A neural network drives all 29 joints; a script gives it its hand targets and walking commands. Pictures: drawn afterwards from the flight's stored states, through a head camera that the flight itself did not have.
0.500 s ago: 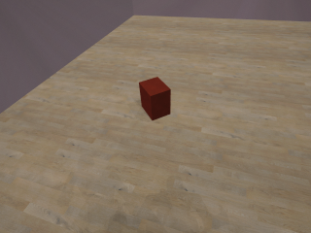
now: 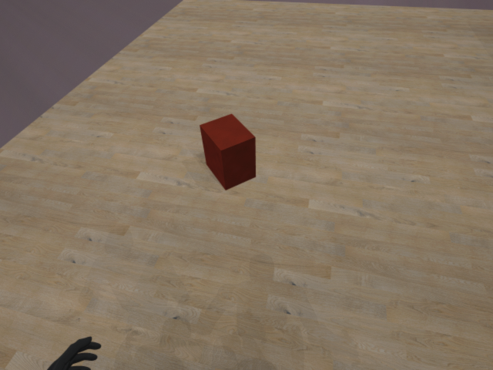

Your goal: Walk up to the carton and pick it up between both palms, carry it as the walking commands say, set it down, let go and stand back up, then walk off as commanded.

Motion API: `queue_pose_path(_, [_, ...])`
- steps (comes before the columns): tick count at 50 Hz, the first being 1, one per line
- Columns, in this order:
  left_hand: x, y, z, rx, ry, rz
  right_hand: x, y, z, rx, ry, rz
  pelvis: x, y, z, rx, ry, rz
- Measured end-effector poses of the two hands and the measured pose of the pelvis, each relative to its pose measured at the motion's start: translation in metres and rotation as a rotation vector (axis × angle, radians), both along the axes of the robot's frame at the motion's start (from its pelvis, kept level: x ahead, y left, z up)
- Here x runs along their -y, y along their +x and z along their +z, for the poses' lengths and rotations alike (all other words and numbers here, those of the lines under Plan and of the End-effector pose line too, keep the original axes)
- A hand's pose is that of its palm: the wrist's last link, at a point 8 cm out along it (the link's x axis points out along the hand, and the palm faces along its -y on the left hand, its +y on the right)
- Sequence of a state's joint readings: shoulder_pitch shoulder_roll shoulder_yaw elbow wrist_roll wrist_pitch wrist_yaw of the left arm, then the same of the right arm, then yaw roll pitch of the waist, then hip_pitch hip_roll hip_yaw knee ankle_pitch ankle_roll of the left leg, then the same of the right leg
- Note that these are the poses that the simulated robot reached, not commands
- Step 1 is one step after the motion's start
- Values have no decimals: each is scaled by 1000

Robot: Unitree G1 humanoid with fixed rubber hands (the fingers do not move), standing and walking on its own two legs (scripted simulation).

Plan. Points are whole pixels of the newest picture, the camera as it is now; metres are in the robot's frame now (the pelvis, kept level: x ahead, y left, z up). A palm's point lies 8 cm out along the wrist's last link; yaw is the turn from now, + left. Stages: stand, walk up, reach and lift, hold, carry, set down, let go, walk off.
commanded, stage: walk up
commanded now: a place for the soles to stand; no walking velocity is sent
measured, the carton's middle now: (228, 152) +1.35 +0.08 -0.61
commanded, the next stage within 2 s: none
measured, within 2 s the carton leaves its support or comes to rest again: neither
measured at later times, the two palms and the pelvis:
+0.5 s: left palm (56, 346) +0.23 +0.34 -0.08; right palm out of the picture +0.15 -0.31 -0.08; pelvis +0.12 +0.02 +0.00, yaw -1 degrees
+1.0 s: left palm (87, 281) +0.34 +0.32 -0.06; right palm (420, 271) +0.34 -0.34 -0.09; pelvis +0.25 -0.01 +0.00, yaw +0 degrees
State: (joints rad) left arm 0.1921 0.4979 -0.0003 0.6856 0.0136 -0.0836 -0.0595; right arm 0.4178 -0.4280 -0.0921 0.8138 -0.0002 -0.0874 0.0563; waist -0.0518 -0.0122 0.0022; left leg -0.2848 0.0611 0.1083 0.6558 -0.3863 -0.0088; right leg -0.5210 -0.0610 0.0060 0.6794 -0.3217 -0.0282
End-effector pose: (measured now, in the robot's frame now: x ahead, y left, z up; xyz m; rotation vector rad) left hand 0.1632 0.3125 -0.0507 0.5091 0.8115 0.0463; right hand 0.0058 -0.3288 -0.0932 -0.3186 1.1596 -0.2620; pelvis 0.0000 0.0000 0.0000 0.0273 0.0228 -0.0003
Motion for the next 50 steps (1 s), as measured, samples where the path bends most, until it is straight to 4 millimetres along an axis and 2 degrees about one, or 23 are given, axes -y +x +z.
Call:
queue_pose_path(2, [9, 8, -2, 19, 13, -3, 7, 21, -10, 18, 13, 16, 10, 10, -6, 32, 6, 1])
queue_pose_path(6, [15, 2, 0, -14, 22, 23, 10, 74, -8, 105, 32, 49, 18, 31, -2, 80, 4, -5])
queue_pose_path(10, [10, -1, 3, -31, 28, 60, 11, 116, -1, 160, 38, 68, 18, 49, 1, 112, 7, -4])
queue_pose_path(15, [-6, 3, -5, -66, 20, 91, 2, 150, 6, 174, 30, 76, 7, 73, 1, 114, -8, -3])
queue_pose_path(19, [-26, 20, -20, -94, 7, 104, -9, 161, 7, 152, -2, 73, -10, 93, -5, 74, -36, 7])
queue_pose_path(23, [-31, 50, -27, -113, -7, 92, -16, 151, 7, 89, -28, 45, -19, 112, -6, 60, -37, -9])
queue_pose_path(29, [-24, 102, -19, -99, -7, 56, -13, 151, 12, 18, -31, 8, -16, 141, 2, 25, -35, -12])
queue_pose_path(35, [-1, 157, -9, -47, 10, 25, 4, 178, 0, 3, -4, -3, 3, 175, -1, 2, -8, -14])
queue_pose_path(38, [11, 172, -10, -16, 26, 20, 14, 206, -12, 20, 14, 19, 16, 191, -9, 31, 3, -10])
queue_pose_path(41, [16, 170, -8, -36, 33, 35, 17, 245, -10, 80, 26, 43, 23, 207, -6, 67, 1, -15])
queue_pose_path(45, [12, 169, -3, -54, 46, 69, 18, 292, -4, 151, 33, 62, 23, 227, -2, 102, 6, -10])
queue_pose_path(50, [-3, 176, -6, -77, 44, 99, 9, 333, 2, 174, 34, 77, 13, 253, -2, 117, -2, -6])
